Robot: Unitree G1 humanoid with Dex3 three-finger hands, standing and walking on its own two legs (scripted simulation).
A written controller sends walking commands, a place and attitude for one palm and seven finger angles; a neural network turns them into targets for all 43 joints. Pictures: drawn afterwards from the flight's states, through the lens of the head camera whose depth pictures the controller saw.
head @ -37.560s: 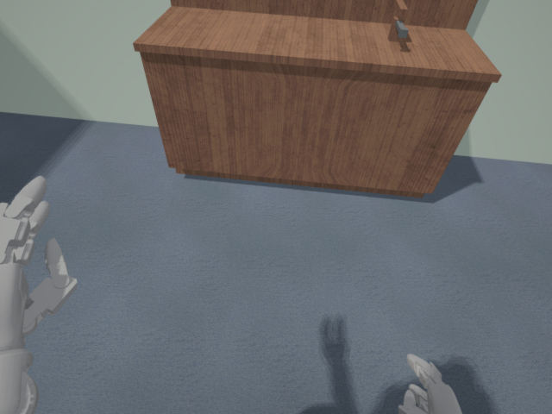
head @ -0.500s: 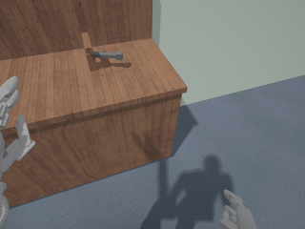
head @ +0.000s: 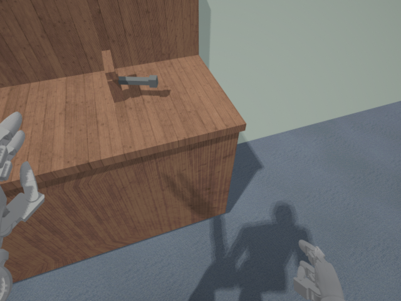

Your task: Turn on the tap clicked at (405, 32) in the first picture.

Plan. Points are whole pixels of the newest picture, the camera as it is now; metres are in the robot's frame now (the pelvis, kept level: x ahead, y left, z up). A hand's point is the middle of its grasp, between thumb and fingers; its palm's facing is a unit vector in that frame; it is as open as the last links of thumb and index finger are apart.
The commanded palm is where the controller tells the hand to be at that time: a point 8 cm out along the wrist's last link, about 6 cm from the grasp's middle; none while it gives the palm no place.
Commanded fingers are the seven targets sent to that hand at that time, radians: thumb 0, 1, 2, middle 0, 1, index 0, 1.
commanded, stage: shuffle to correct the standing spot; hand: left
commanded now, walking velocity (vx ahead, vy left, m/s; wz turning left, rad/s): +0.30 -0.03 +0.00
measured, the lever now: (153, 81) +0.73 +0.20 +0.03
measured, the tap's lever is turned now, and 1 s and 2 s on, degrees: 68 68 68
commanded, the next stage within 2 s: come to a stop and stand still in 1.02 s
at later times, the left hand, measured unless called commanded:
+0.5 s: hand (85, 150) +0.31 +0.22 +0.17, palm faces +0.39 -0.78 -0.49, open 7.4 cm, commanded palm +0.25 +0.25 +0.18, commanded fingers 0.00 0.90 0.90 -0.20 -0.30 -0.20 -0.30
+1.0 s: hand (121, 101) +0.43 +0.19 +0.18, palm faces +0.42 -0.77 -0.49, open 7.4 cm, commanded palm +0.38 +0.22 +0.18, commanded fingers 0.00 0.90 0.90 -0.20 -0.30 -0.20 -0.30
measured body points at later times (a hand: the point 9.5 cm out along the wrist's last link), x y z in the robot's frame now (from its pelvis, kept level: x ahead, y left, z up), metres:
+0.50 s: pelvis +0.09 -0.03 -0.02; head +0.12 -0.04 +0.43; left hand +0.29 +0.26 +0.20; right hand +0.23 -0.25 -0.13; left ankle +0.02 +0.11 -0.67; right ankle +0.16 -0.11 -0.74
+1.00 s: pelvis +0.22 -0.06 -0.02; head +0.24 -0.08 +0.43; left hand +0.41 +0.22 +0.21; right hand +0.40 -0.26 -0.11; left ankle +0.22 +0.09 -0.72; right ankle +0.24 -0.15 -0.74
